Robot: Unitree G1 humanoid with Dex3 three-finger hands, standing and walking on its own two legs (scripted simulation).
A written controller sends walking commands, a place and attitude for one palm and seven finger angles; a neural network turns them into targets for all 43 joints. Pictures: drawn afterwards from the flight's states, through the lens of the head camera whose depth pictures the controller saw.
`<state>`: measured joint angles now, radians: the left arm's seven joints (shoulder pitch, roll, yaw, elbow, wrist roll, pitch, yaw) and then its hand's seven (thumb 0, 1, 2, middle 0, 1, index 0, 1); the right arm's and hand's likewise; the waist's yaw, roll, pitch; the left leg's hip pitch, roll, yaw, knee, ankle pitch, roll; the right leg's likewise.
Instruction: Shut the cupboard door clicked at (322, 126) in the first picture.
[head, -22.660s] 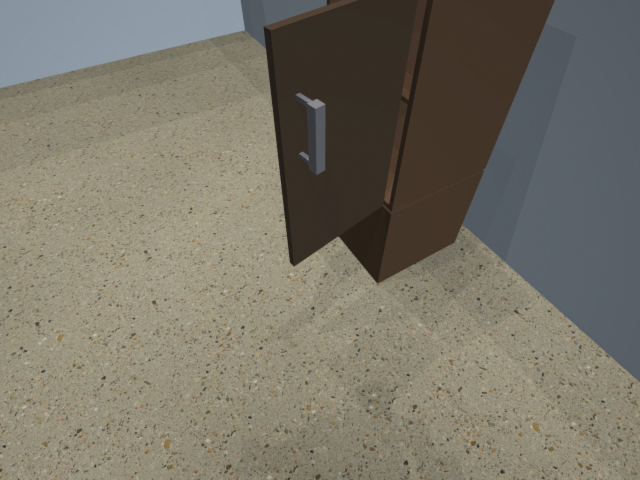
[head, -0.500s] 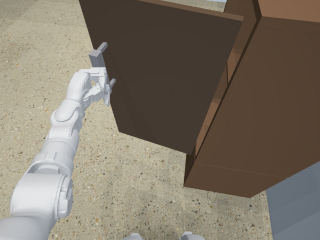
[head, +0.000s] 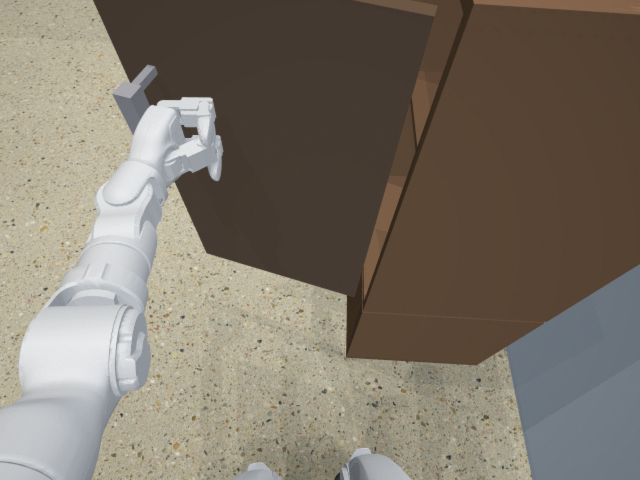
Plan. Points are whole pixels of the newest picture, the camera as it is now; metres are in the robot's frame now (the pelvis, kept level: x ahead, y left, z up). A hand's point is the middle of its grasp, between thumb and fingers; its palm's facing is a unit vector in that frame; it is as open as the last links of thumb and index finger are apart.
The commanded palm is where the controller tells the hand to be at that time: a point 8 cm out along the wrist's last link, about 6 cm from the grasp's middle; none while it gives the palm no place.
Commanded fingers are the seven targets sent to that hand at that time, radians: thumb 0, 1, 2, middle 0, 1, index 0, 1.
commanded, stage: push the door shut along its arc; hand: left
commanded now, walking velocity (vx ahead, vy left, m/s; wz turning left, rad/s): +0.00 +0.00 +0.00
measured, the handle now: (157, 126) +0.55 +0.16 +0.10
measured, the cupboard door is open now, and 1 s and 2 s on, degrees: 76 62 62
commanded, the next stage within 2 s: pull the fist back off the door in 0.48 s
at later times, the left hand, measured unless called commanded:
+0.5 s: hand (233, 137) +0.51 +0.06 +0.11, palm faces -0.41 -0.91 -0.01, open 3.4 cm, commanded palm +0.54 +0.09 +0.10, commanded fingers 0.00 0.90 0.90 -1.30 -1.50 -1.30 -1.50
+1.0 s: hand (251, 130) +0.53 +0.04 +0.10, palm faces +0.06 -1.00 +0.00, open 3.1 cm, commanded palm +0.49 +0.09 +0.10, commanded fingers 0.00 0.90 0.90 -1.30 -1.50 -1.30 -1.50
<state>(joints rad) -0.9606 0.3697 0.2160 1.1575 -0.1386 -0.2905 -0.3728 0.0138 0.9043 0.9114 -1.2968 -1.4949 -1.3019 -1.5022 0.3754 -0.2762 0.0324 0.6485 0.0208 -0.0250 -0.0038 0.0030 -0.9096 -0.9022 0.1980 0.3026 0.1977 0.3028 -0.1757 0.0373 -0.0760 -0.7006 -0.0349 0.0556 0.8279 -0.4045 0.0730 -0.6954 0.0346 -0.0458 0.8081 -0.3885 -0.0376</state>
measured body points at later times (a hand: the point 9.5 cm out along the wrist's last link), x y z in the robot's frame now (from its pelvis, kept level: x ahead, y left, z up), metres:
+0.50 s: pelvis -0.01 -0.02 -0.01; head +0.12 -0.02 +0.42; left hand +0.53 +0.11 +0.12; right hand +0.01 -0.30 -0.13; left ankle -0.01 +0.07 -0.70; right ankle +0.00 -0.10 -0.70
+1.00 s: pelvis +0.00 -0.03 -0.01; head +0.11 -0.05 +0.43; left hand +0.52 +0.09 +0.10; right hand -0.05 -0.26 -0.13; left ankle -0.01 +0.07 -0.70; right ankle +0.00 -0.10 -0.70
